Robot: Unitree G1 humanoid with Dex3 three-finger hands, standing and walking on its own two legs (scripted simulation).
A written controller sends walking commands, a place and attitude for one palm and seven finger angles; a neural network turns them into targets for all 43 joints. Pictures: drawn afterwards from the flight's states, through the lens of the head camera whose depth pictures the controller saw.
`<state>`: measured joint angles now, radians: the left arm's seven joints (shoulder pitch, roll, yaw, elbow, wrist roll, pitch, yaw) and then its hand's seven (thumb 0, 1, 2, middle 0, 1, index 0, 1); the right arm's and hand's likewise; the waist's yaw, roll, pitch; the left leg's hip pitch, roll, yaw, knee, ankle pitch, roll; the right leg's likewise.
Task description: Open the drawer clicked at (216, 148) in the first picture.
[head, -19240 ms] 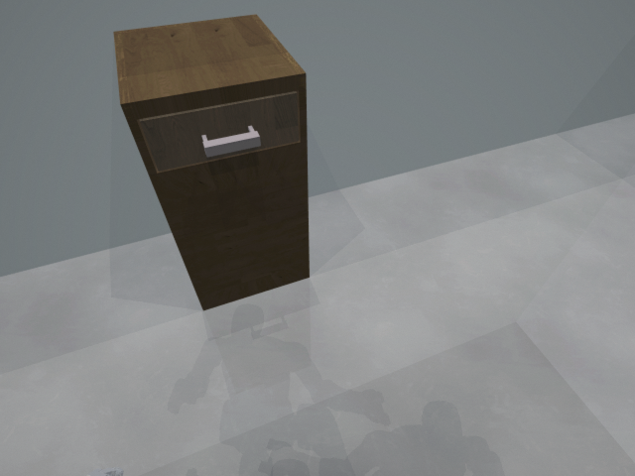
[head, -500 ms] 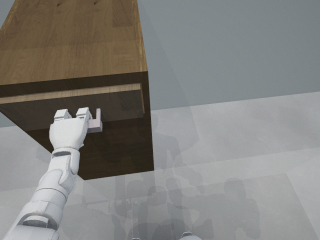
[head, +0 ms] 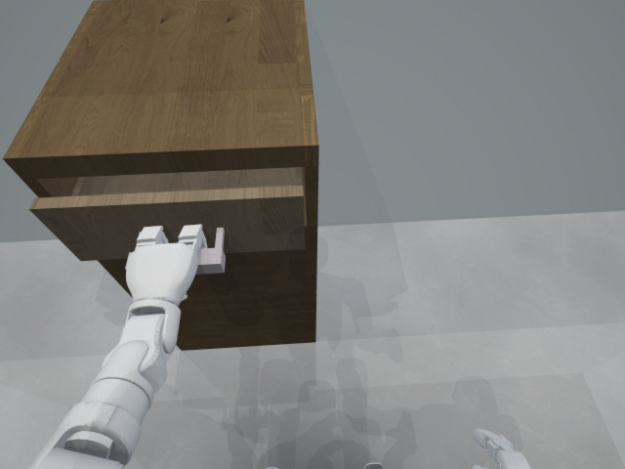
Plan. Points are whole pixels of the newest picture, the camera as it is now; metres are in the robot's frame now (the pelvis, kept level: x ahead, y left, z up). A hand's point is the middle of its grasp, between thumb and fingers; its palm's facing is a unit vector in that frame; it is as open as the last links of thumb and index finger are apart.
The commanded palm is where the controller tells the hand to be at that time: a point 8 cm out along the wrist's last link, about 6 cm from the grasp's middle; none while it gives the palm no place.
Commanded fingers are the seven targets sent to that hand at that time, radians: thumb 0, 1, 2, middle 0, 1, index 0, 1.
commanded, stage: pull the drawer open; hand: left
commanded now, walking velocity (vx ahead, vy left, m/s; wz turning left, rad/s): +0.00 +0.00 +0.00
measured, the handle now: (179, 249) +0.41 +0.22 -0.01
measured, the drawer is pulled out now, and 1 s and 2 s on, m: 0.05 0.14 0.30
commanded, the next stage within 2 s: open the thumb to release the handle in 1.68 s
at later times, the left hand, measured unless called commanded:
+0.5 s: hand (176, 285) +0.36 +0.22 -0.03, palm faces -0.03 -0.02 -1.00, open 6.0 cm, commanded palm +0.32 +0.22 +0.02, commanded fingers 0.00 0.90 0.90 -0.40 -1.35 -0.40 -1.35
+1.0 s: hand (169, 349) +0.27 +0.21 -0.03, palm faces -0.01 -0.10 -1.00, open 6.0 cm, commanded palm +0.22 +0.21 +0.02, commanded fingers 0.00 0.90 0.90 -0.40 -1.35 -0.40 -1.35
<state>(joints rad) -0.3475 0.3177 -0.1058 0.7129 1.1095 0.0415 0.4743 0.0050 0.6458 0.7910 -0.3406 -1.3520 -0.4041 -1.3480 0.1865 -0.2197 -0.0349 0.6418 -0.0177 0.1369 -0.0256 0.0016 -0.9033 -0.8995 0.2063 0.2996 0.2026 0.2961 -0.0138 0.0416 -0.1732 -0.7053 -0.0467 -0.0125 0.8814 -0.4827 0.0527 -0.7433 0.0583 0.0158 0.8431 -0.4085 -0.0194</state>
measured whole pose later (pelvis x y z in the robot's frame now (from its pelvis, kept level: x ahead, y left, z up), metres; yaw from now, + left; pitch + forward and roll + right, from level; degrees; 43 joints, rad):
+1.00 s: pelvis +0.01 +0.00 +0.00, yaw -1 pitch +15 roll -1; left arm 0.14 0.28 -0.14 0.27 1.09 0.10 0.51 0.04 0.66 0.74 -0.27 -1.35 -0.41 -1.35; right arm 0.14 -0.23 -0.04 0.58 -0.02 0.10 0.03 0.01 -0.90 -0.90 0.20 0.30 0.20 0.30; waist 0.00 0.05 -0.18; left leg -0.62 -0.04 0.01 0.85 -0.49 0.05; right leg -0.67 0.07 0.04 0.83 -0.42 -0.02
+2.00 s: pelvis -0.03 -0.04 -0.03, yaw +1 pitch +14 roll +2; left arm 0.63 0.33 -0.03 -0.08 1.06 -0.08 0.56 0.00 0.51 0.72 -0.35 -1.32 -0.38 -1.31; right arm 0.14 -0.24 -0.02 0.52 -0.06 0.08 0.03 0.01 -0.90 -0.90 0.20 0.30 0.20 0.30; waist 0.07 0.04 -0.19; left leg -0.75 -0.04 -0.01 1.06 -0.54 0.00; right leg -0.83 0.06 0.00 1.08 -0.49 -0.07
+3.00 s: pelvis -0.03 -0.03 +0.00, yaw +0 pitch +9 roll +1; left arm 0.61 0.34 -0.09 -0.13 1.04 -0.01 0.49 0.00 -0.49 0.30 -0.32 -1.20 -0.37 -1.22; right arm 0.16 -0.24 -0.01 0.52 -0.04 0.07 0.02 0.01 -0.90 -0.90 0.21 0.30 0.20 0.30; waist 0.07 0.06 -0.15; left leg -0.59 -0.04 -0.01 0.91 -0.48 0.02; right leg -0.66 0.06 0.01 0.92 -0.43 -0.06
